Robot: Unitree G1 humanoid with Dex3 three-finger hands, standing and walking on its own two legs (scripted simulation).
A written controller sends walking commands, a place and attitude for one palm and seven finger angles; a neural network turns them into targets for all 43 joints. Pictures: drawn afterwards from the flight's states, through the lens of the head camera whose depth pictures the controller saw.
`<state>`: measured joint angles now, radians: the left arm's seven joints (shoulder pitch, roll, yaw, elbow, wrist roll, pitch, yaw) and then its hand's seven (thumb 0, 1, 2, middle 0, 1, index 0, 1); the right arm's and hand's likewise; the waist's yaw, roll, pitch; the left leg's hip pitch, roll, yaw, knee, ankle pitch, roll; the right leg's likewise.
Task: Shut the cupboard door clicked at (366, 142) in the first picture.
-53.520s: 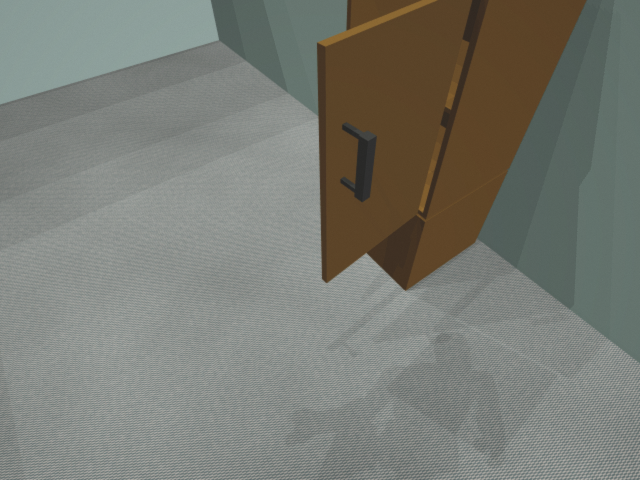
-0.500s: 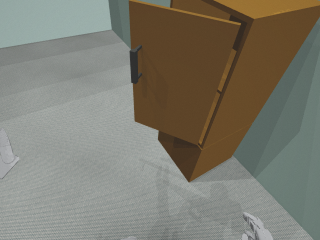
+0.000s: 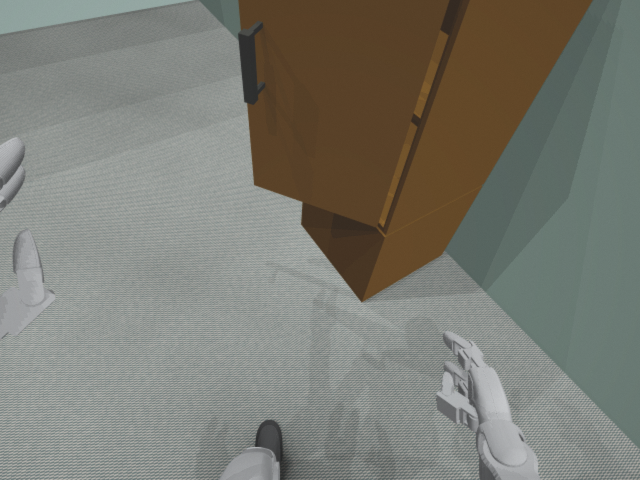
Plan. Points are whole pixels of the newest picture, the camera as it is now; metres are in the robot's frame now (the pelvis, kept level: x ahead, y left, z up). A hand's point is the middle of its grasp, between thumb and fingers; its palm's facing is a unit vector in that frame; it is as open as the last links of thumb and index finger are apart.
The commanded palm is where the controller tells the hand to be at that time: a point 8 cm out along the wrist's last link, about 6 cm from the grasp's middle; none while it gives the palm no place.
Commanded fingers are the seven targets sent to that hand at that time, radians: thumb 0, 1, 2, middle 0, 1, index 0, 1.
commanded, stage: stop stepping back and stand still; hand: left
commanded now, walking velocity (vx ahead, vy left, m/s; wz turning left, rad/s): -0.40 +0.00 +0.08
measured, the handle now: (254, 63) +0.81 +0.19 +0.05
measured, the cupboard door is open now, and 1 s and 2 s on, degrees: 35 35 35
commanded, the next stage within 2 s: let the arm hang, fingers relaxed in 0.86 s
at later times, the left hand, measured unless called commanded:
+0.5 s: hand out of the picture +0.11 +0.28 +0.20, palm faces +0.41 -0.79 -0.47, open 7.4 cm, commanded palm +0.05 +0.32 +0.19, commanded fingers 0.00 0.90 0.90 -0.20 -0.30 -0.20 -0.30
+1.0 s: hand out of the picture +0.12 +0.30 +0.16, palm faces +0.41 -0.76 -0.50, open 7.4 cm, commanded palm none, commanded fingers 0.00 0.90 0.90 -0.20 -0.30 -0.20 -0.30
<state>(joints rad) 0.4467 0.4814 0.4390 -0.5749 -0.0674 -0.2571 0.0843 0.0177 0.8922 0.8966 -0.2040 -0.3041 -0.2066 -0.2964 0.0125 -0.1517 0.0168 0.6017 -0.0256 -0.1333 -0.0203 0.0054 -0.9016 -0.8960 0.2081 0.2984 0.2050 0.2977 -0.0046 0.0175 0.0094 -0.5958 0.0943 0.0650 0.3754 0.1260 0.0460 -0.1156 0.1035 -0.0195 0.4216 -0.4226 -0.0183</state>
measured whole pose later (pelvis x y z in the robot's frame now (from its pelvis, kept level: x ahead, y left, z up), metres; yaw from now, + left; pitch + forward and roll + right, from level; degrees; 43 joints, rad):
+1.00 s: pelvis -0.06 +0.03 +0.01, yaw +3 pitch +0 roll -2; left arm 0.52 0.43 0.36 -0.37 -0.01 -0.17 0.11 0.01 0.89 0.90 -0.20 -0.30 -0.21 -0.30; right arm 0.25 -0.21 0.01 0.67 -0.01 -0.11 -0.03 0.01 -0.90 -0.90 0.21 0.30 0.20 0.30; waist -0.01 0.04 -0.08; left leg -0.38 0.02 0.03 0.58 -0.17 0.01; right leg -0.19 0.08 -0.05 0.49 -0.31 -0.07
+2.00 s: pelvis -0.06 +0.05 +0.02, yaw +3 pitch -2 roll +0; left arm 0.38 0.08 -0.01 1.15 0.02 0.00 0.04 0.00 0.91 0.90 -0.20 -0.30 -0.20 -0.29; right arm 0.33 -0.11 0.01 1.14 -0.02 0.01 -0.04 0.00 -0.91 -0.90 0.20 0.30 0.20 0.30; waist -0.01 0.00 0.00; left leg -0.23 -0.03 0.05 0.40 -0.13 0.05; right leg -0.10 0.03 -0.03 0.41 -0.28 -0.04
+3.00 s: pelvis -0.04 +0.05 +0.01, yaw +10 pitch -2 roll -1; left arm 0.26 0.17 0.04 1.05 0.03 0.02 0.04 0.00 0.91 0.90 -0.20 -0.30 -0.20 -0.29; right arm 0.26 -0.17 -0.03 1.08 -0.02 0.06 -0.02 0.00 -0.91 -0.90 0.20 0.30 0.20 0.30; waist -0.02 0.00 0.08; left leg -0.37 -0.02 0.03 0.78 -0.39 0.00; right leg -0.10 0.01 -0.15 0.53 -0.40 -0.05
